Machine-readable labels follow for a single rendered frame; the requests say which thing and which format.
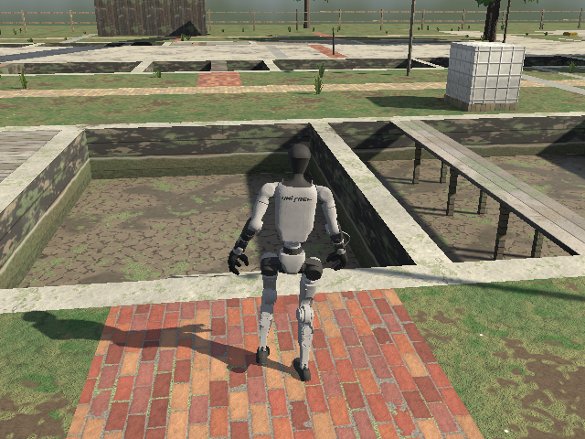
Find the robot right forearm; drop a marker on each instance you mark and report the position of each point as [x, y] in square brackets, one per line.
[338, 241]

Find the right robot hand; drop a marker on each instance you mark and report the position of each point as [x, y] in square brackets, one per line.
[335, 257]

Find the left robot hand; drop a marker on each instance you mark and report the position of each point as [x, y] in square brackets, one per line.
[232, 261]

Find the robot right upper arm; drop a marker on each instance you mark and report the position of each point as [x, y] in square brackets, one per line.
[325, 195]

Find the humanoid robot torso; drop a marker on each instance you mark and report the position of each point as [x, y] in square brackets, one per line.
[294, 220]

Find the robot left upper arm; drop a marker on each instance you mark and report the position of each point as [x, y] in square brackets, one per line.
[267, 191]

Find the robot left forearm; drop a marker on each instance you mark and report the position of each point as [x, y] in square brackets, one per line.
[244, 239]

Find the left robot thigh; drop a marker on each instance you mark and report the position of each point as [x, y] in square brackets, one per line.
[269, 270]

